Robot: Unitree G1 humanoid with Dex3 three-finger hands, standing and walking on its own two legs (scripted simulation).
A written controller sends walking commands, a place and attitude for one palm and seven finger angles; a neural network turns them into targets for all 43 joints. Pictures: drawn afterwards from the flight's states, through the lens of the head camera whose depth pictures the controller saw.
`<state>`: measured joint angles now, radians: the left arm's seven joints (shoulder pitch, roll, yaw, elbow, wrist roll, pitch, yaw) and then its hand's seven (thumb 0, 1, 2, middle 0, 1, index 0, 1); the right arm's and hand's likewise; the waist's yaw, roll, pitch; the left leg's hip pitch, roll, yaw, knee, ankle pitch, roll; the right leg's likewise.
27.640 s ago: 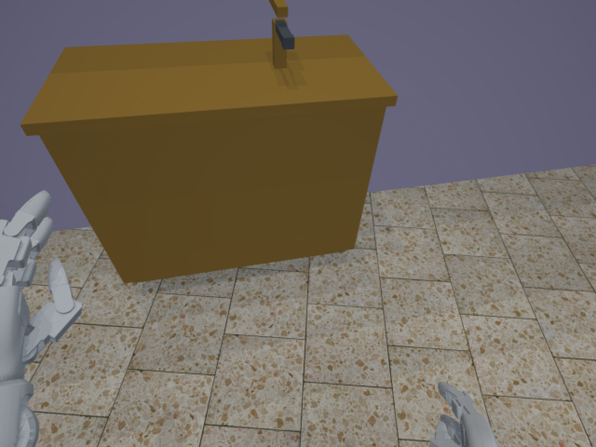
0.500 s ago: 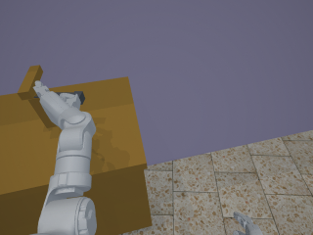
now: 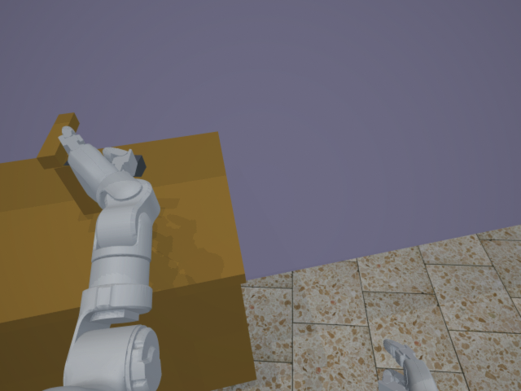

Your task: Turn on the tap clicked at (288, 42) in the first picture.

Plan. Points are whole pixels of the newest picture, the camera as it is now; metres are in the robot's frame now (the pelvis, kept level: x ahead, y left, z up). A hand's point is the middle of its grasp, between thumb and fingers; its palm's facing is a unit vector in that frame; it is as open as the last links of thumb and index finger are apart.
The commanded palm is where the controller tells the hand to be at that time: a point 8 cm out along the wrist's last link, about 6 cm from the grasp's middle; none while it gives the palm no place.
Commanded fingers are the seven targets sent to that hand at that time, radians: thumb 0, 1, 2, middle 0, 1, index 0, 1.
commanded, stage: lift the hand up off the lever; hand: left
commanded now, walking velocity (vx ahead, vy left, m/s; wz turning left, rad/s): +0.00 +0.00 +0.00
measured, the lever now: (135, 165) +0.45 +0.27 +0.13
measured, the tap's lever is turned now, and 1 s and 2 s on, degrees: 75 75 75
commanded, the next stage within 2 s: draw the hand back beside the body in 0.68 s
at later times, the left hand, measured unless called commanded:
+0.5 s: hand (131, 150) +0.39 +0.22 +0.21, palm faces +0.77 -0.63 -0.01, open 7.8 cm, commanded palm +0.33 +0.25 +0.21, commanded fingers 0.00 0.90 0.90 -0.15 -0.15 -0.15 -0.15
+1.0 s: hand (142, 170) +0.35 +0.20 +0.20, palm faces +0.39 -0.92 -0.04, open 7.8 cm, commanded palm +0.30 +0.26 +0.20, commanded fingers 0.00 0.90 0.90 -0.16 -0.19 -0.16 -0.19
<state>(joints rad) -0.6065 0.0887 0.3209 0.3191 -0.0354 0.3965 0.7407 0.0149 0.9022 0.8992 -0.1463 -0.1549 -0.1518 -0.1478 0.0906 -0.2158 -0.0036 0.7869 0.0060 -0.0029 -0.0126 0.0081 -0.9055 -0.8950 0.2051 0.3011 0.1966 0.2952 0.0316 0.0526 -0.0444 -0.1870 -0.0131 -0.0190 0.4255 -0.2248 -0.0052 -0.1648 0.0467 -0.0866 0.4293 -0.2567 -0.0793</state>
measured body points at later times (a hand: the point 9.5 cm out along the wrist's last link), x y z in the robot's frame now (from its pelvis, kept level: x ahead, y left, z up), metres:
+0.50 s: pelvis -0.01 +0.00 +0.00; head -0.03 -0.03 +0.45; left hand +0.34 +0.25 +0.21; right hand +0.20 -0.22 -0.10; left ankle +0.00 +0.13 -0.74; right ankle -0.01 -0.06 -0.74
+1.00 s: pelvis +0.00 +0.00 +0.00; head -0.03 -0.03 +0.45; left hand +0.32 +0.24 +0.21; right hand +0.18 -0.24 -0.09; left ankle +0.00 +0.13 -0.74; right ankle -0.01 -0.06 -0.74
